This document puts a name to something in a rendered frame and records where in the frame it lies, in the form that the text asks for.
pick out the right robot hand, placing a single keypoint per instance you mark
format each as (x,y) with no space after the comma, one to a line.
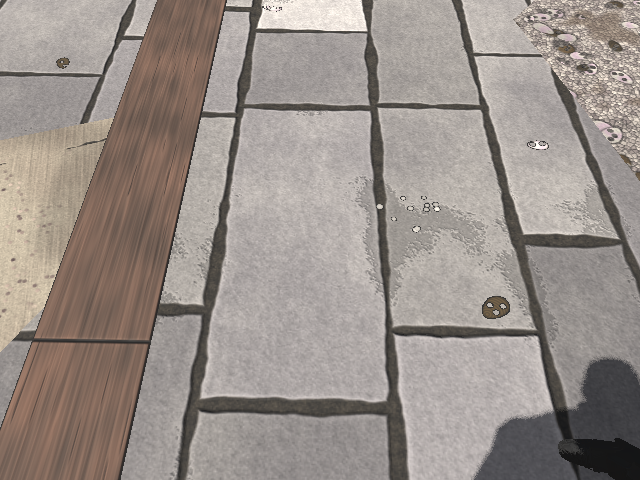
(619,459)

